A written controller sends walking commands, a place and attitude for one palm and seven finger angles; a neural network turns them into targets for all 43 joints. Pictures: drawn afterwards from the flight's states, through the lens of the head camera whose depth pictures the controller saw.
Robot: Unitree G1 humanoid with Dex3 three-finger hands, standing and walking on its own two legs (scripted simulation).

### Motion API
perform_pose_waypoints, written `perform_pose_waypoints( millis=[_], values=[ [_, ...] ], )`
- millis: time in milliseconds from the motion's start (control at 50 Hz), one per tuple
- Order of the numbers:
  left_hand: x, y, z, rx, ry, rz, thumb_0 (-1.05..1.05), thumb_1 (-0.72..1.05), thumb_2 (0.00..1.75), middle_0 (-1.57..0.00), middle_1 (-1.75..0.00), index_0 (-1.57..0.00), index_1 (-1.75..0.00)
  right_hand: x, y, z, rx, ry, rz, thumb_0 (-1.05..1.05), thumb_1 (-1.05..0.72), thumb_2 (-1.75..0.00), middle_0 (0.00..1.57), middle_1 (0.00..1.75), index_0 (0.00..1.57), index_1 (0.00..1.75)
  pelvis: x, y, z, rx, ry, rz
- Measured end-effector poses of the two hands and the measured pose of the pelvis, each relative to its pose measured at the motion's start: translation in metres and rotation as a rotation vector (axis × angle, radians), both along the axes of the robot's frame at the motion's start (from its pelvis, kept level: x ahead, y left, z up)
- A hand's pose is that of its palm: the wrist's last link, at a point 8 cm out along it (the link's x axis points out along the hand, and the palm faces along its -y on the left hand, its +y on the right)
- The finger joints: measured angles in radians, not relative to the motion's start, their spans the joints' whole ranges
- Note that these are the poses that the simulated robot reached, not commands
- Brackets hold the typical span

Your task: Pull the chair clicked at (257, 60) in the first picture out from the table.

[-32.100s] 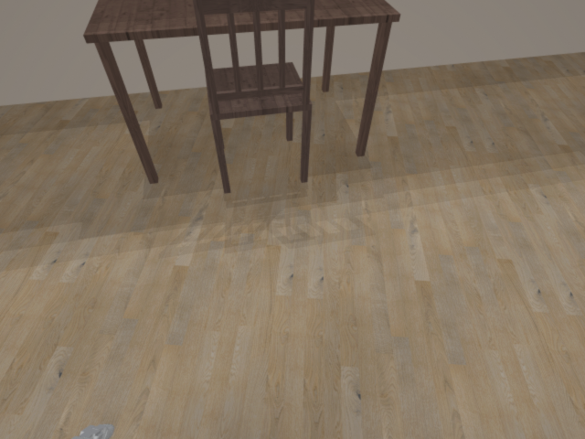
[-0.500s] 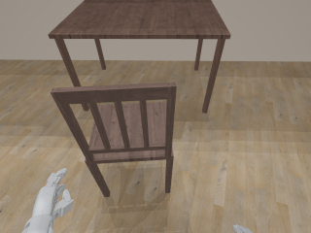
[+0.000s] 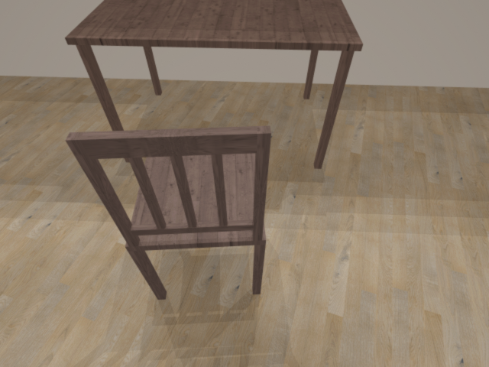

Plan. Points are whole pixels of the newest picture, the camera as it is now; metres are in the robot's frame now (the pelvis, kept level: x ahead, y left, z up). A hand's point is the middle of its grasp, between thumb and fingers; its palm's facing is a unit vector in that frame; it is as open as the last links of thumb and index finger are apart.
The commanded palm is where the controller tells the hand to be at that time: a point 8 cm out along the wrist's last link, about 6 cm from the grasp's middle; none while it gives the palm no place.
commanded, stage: let the arm hang, fingers relaxed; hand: left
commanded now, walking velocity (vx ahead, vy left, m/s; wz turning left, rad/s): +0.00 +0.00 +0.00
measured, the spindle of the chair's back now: (185, 193) +0.51 +0.19 -0.10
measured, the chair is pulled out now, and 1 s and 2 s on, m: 0.62 0.62 0.62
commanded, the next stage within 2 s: look to check the result in 0.46 s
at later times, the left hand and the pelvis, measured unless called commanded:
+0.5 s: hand out of the picture -0.02 +0.14 -0.18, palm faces +0.06 -0.99 -0.16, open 7.4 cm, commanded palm none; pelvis -0.01 -0.02 +0.00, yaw +0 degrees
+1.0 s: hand out of the picture -0.01 +0.14 -0.17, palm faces +0.06 -0.98 -0.17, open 7.4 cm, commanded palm none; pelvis +0.00 -0.02 +0.00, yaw +0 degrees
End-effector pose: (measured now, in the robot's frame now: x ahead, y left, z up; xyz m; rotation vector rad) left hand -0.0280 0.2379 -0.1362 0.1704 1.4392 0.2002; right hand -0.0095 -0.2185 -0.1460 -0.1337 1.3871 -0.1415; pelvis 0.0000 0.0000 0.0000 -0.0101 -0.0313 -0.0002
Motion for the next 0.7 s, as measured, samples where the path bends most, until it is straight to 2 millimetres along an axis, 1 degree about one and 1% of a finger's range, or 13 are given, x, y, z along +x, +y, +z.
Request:
perform_pose_waypoints(
  millis=[100,220,300,480,700],
  values=[
    [-0.001,-0.016,-0.001,-0.019,-0.01,0.001,0.0,0.91,0.9,-0.2,-0.3,-0.19,-0.3,-0.006,0.006,-0.005,0.031,0.01,-0.007,0.01,-0.92,-0.9,0.2,0.3,0.2,0.3,-0.002,-0.004,-0.001,0.003,-0.002,-0.002],
    [0.006,-0.037,-0.007,-0.061,-0.036,0.0,0.0,0.91,0.9,-0.2,-0.3,-0.19,-0.3,-0.015,0.006,-0.006,0.037,0.022,-0.024,0.01,-0.92,-0.9,0.2,0.3,0.2,0.3,-0.004,-0.009,-0.001,0.004,-0.005,-0.002],
    [0.01,-0.047,-0.01,-0.079,-0.045,-0.001,0.01,0.91,0.9,-0.2,-0.3,-0.2,-0.3,-0.02,0.004,-0.005,0.033,0.03,-0.034,0.01,-0.91,-0.9,0.2,0.3,0.2,0.3,-0.004,-0.012,-0.002,0.004,-0.005,-0.004],
    [0.007,-0.049,-0.011,-0.075,-0.043,0.012,0.01,0.91,0.9,-0.2,-0.3,-0.2,-0.3,-0.027,0.003,-0.004,0.03,0.046,-0.042,0.01,-0.91,-0.9,0.2,0.3,0.19,0.3,-0.005,-0.016,-0.002,0.002,-0.005,0.0],
    [0.003,-0.047,-0.01,-0.067,-0.023,0.016,0.0,0.91,0.9,-0.2,-0.3,-0.19,-0.3,-0.025,0.002,-0.004,0.031,0.047,-0.045,0.0,-0.91,-0.9,0.2,0.3,0.19,0.3,-0.005,-0.018,-0.002,0.002,0.001,-0.002]
  ],
)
